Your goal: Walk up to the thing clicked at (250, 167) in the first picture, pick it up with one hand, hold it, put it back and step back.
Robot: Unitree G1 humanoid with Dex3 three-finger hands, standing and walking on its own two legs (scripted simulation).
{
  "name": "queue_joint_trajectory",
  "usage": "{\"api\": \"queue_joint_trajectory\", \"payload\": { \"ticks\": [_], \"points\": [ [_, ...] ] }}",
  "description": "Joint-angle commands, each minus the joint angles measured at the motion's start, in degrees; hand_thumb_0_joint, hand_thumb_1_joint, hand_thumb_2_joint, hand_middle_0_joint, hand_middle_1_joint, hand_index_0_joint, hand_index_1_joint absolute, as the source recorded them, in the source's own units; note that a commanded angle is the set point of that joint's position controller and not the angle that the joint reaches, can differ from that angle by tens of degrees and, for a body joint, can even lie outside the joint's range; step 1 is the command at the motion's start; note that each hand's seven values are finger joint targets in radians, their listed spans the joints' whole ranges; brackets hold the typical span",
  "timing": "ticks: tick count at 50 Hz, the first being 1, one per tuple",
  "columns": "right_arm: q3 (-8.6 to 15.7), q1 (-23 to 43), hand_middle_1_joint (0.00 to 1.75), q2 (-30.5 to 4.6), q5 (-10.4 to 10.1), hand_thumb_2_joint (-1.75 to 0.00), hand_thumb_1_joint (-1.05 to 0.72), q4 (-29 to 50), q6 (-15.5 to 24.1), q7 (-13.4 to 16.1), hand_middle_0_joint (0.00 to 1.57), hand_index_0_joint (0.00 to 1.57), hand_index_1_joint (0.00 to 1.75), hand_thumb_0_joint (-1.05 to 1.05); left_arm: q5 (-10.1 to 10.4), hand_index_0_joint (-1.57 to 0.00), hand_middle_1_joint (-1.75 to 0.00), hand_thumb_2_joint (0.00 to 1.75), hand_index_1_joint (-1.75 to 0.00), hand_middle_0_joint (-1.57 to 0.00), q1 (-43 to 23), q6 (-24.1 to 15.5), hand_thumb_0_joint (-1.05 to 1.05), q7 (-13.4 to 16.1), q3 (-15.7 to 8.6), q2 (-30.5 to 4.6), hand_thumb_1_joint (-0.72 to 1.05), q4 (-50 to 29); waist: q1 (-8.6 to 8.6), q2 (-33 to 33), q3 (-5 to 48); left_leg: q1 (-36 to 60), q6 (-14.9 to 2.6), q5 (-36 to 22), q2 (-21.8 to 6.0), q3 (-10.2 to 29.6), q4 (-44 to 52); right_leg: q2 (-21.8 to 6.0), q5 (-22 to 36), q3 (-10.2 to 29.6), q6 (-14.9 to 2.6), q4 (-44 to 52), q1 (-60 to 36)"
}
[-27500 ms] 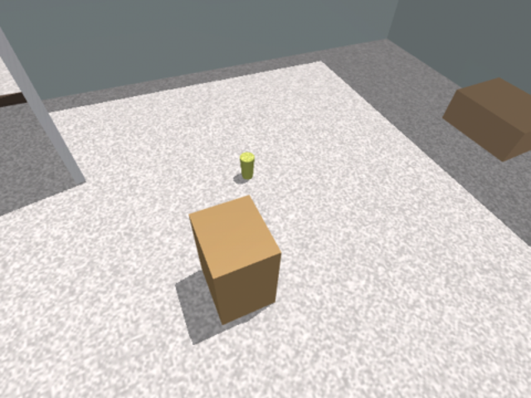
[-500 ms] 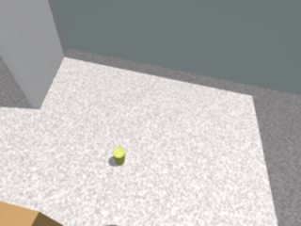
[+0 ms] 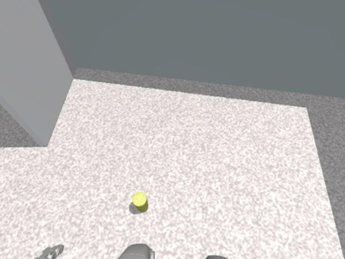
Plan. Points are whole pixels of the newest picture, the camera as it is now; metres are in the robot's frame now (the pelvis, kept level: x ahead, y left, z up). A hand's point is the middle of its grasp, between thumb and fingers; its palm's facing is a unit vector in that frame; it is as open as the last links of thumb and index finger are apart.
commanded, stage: walk up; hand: left
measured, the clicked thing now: (141, 203) +0.46 +0.21 -0.70
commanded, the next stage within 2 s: none
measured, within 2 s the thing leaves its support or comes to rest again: neither
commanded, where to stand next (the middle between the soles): +0.12 +0.01 m, yaw -1 degrees
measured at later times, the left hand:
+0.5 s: hand out of the picture +0.11 +0.28 -0.15, palm faces -0.01 -0.94 -0.34, open 7.4 cm
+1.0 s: hand out of the picture +0.10 +0.27 -0.15, palm faces -0.01 -0.95 -0.31, open 7.4 cm
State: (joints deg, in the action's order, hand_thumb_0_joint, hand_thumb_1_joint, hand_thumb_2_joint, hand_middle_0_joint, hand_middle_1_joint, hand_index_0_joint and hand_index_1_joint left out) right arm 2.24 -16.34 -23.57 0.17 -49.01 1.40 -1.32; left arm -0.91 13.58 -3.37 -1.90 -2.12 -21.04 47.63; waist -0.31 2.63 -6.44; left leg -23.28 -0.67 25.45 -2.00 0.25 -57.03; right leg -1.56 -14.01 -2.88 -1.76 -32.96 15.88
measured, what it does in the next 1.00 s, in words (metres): steps on the spot: left foot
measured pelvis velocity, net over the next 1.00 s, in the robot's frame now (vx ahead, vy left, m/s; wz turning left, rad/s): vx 0.03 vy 0.02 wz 0.00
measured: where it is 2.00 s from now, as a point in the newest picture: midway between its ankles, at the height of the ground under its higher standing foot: outside the picture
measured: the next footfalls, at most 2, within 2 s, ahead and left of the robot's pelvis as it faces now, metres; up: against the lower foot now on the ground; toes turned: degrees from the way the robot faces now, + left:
left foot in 0.12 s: +0.12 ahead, +0.14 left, +0.00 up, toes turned +2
left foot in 1.84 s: -0.01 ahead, +0.13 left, +0.00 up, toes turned +5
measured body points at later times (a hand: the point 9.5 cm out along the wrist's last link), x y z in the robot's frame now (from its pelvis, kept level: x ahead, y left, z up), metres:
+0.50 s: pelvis +0.03 +0.02 +0.00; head +0.06 +0.02 +0.45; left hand +0.11 +0.32 -0.13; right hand +0.17 -0.28 -0.12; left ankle +0.08 +0.14 -0.73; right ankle +0.03 -0.11 -0.73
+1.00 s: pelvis +0.03 +0.02 +0.02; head +0.03 +0.03 +0.47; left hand +0.10 +0.32 -0.12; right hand +0.11 -0.28 -0.11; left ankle +0.08 +0.14 -0.73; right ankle +0.03 -0.11 -0.73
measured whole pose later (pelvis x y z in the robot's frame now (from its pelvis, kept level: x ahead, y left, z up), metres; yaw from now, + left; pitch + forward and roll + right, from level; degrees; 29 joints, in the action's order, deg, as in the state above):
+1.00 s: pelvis +0.03 +0.02 +0.02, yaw +0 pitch -3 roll -1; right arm -0.2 -4.6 -20.1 0.4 -67.1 0.3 -0.9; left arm -0.5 5.6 -0.3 -1.3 -0.8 -20.0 66.5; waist 0.1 -0.4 -3.4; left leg -10.1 0.1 6.1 -1.2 -1.4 -19.1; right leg -1.4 -10.1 -0.8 1.5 -18.2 5.1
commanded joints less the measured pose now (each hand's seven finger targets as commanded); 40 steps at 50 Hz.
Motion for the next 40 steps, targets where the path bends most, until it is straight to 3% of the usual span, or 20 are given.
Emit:
{"api": "queue_joint_trajectory", "payload": {
  "ticks": [1, 2, 3, 5, 6, 7, 8, 9, 10, 11, 13, 14, 15, 17, 19, 21, 30, 40],
  "points": [
    [2.82, -3.39, 0.30, -7.57, 0.09, -0.90, -0.90, 1.36, 0.55, 0.83, 0.20, 0.20, 0.30, 0.00, -0.20, -0.20, -0.30, 0.90, -0.30, -0.20, 1.19, -0.43, 0.00, 2.12, -3.68, -15.07, 0.90, -3.33, -0.73, -12.66, 6.21, 4.31, 0.93, -4.63, -0.51, -1.68, 13.88, -11.70, 28.25, 7.97, -10.86, 6.30, -0.53],
    [2.88, -3.55, 0.30, -7.44, 0.07, -0.90, -0.90, 0.98, 0.62, 1.12, 0.20, 0.20, 0.30, 0.00, 0.21, -0.20, -0.30, 0.90, -0.30, -0.20, 0.35, -0.11, 0.00, 2.20, -3.42, -15.19, 0.90, -3.06, -0.33, -12.26, 7.60, 6.46, 0.83, -7.05, -0.04, -2.04, 15.45, -11.85, 31.03, 7.99, -10.39, 3.96, -0.56],
    [3.03, -4.34, 0.30, -7.49, 0.17, -0.90, -0.90, 0.38, 0.66, 1.36, 0.20, 0.20, 0.30, 0.00, 0.74, -0.20, -0.30, 0.90, -0.30, -0.20, -1.81, 0.27, 0.00, 2.20, -3.17, -15.45, 0.90, -3.43, 1.12, -11.25, 8.72, 10.89, 0.12, -12.20, 0.42, -2.79, 18.11, -12.27, 28.67, 7.83, -9.40, 2.13, 2.51],
    [3.76, -3.38, 0.30, -9.45, 0.68, -0.90, -0.90, -0.10, 0.95, 1.75, 0.20, 0.20, 0.30, 0.00, 1.41, -0.20, -0.30, 0.90, -0.30, -0.20, -3.74, 1.44, 0.00, 2.33, -2.33, -14.11, 0.90, -3.63, 2.30, -7.18, 8.00, 15.23, -1.26, -20.64, 0.18, -0.61, 24.39, -10.21, 16.21, 8.23, -6.09, -1.86, 7.60],
    [4.36, -1.79, 0.30, -12.77, 1.12, -0.90, -0.90, 0.66, 1.15, 1.95, 0.20, 0.20, 0.30, 0.00, 1.71, -0.20, -0.30, 0.90, -0.30, -0.20, -2.77, 1.90, 0.00, 2.36, -1.93, -12.67, 0.90, -3.70, 1.50, 0.10, 8.24, 14.28, -3.08, -25.98, -6.18, 7.86, 27.81, -6.23, 7.58, 6.04, -3.33, -5.55, 8.88],
    [4.34, 2.01, 0.30, -15.43, 0.91, -0.90, -0.90, 2.05, 1.47, 1.93, 0.20, 0.20, 0.30, 0.00, 2.24, -0.20, -0.30, 0.90, -0.30, -0.20, -0.99, 2.51, 0.00, 2.45, -1.65, -11.57, 0.90, -3.04, -0.39, 3.67, 8.49, 9.54, -8.34, -24.33, -14.56, 19.32, 33.33, -0.02, -4.13, 2.62, -0.45, -11.25, 6.54],
    [4.15, 4.49, 0.30, -16.25, 0.18, -0.90, -0.90, 1.99, 1.51, 1.86, 0.20, 0.20, 0.30, 0.00, 2.10, -0.20, -0.30, 0.90, -0.30, -0.20, -0.37, 3.28, 0.00, 2.81, -2.13, -12.68, 0.90, -0.52, -0.34, 6.93, 8.32, 5.37, -12.88, -23.38, -17.16, 22.51, 34.11, 0.91, -14.15, 3.10, -0.05, -14.91, 1.61],
    [3.80, 6.72, 0.30, -15.36, 0.47, -0.90, -0.90, 1.86, 1.49, 1.95, 0.20, 0.20, 0.30, 0.00, 1.66, -0.20, -0.30, 0.90, -0.30, -0.20, -0.04, 3.30, 0.00, 2.88, -2.17, -12.91, 0.90, 0.57, -0.99, 7.17, 8.36, 4.58, -13.16, -23.74, -16.58, 21.86, 33.40, 0.44, -16.09, 3.84, -0.32, -15.09, 0.92],
    [3.17, 8.42, 0.30, -14.61, 0.20, -0.90, -0.90, 1.89, 1.36, 2.06, 0.20, 0.20, 0.30, 0.00, 1.56, -0.20, -0.30, 0.90, -0.30, -0.20, 0.50, 3.18, 0.00, 2.79, -2.26, -12.86, 0.90, 1.64, -1.74, 7.71, 8.37, 3.78, -11.99, -24.10, -14.67, 17.94, 31.96, -0.17, -14.71, 3.96, -0.61, -13.01, -0.28],
    [2.53, 9.76, 0.30, -13.31, 0.27, -0.90, -0.90, 1.58, 1.32, 2.16, 0.20, 0.20, 0.30, 0.00, 1.56, -0.20, -0.30, 0.90, -0.30, -0.20, 1.24, 2.78, 0.00, 2.64, -2.14, -12.65, 0.90, 2.52, -2.46, 7.57, 9.39, 6.15, -9.66, -28.30, -11.83, 13.12, 28.71, -0.65, -9.80, 3.48, -0.67, -7.11, -0.96],
    [1.69, 9.04, 0.30, -10.98, -0.65, -0.90, -0.90, 0.58, 1.01, 2.08, 0.20, 0.20, 0.30, 0.00, 1.08, -0.20, -0.30, 0.90, -0.30, -0.20, 1.38, 1.55, 0.00, 2.68, -2.53, -14.38, 0.90, 4.14, -2.43, 5.21, 12.56, 7.19, -4.56, -34.95, -8.03, 7.81, 21.76, -4.32, 11.16, 7.56, -1.57, 0.63, -6.84],
    [1.42, 8.18, 0.30, -9.92, -1.04, -0.90, -0.90, 0.02, 0.81, 2.01, 0.20, 0.20, 0.30, 0.00, 0.84, -0.20, -0.30, 0.90, -0.30, -0.20, -1.16, 1.23, 0.00, 2.70, -2.47, -16.09, 0.90, 4.04, -0.75, 2.14, 13.53, 8.33, -2.93, -31.32, -5.28, 5.50, 20.68, -7.28, 15.02, 11.55, -3.16, 1.93, -5.86],
    [1.56, 7.19, 0.30, -10.13, -1.12, -0.90, -0.90, -1.21, 0.44, 2.01, 0.20, 0.20, 0.30, 0.00, 1.07, -0.20, -0.30, 0.90, -0.30, -0.20, -4.68, 1.32, 0.00, 2.42, -2.60, -17.06, 0.90, 4.16, 0.90, -0.18, 11.93, 11.65, -1.97, -25.45, -3.38, 4.21, 22.09, -8.03, 14.98, 12.07, -4.19, 1.28, -1.42],
    [1.58, 10.46, 0.30, -10.61, -0.74, -0.90, -0.90, -2.39, 0.41, 1.93, 0.20, 0.20, 0.30, 0.00, 1.28, -0.20, -0.30, 0.90, -0.30, -0.20, -6.25, 1.61, 0.00, 2.41, -1.26, -14.33, 0.90, 5.18, 0.37, 0.58, 10.56, 13.04, -2.81, -24.42, -5.04, 5.63, 24.91, -6.00, 12.32, 9.04, -2.11, 2.61, -0.52],
    [1.21, 12.45, 0.30, -10.25, -0.73, -0.90, -0.90, -3.44, 0.33, 1.69, 0.20, 0.20, 0.30, 0.00, 1.18, -0.20, -0.30, 0.90, -0.30, -0.20, -6.49, 1.75, 0.00, 2.43, -0.72, -13.65, 0.90, 6.74, 0.11, -1.35, 8.66, 12.05, -3.42, -21.94, -5.99, 6.35, 27.57, -5.29, 7.47, 8.53, -1.53, 4.94, -0.63],
    [0.59, 13.20, 0.30, -9.74, -0.78, -0.90, -0.90, -4.79, 0.40, 1.49, 0.20, 0.20, 0.30, 0.00, 1.24, -0.20, -0.30, 0.90, -0.30, -0.20, -7.37, 1.60, 0.00, 2.26, -0.55, -13.27, 0.90, 7.98, 0.10, -1.95, 8.23, 12.13, -2.97, -20.55, -6.06, 6.42, 29.97, -5.41, 5.94, 8.84, -1.29, 7.13, -2.09],
    [-0.34, 16.68, 0.30, -9.09, -0.71, -0.90, -0.90, -10.21, 0.60, 1.08, 0.20, 0.20, 0.30, 0.00, 1.24, -0.20, -0.30, 0.90, -0.30, -0.20, -10.93, 1.43, 0.00, 1.87, -0.22, -12.26, 0.90, 12.48, 0.03, -3.70, 8.76, 17.26, -0.90, -22.72, -5.36, 4.76, 36.52, -6.17, 8.33, 8.50, 0.14, 15.23, -6.09],
    [-0.25, 17.54, 0.30, -8.71, -0.18, -0.90, -0.90, -13.14, 0.58, 1.06, 0.20, 0.20, 0.30, 0.00, 0.93, -0.20, -0.30, 0.90, -0.30, -0.20, -10.58, 1.80, 0.00, 1.69, -0.48, -11.54, 0.90, 14.88, -0.23, -2.42, 7.55, 16.37, -0.27, -16.18, -5.60, 5.10, 41.63, -5.92, 4.12, 7.30, 0.62, 19.07, -7.90]
  ]
}}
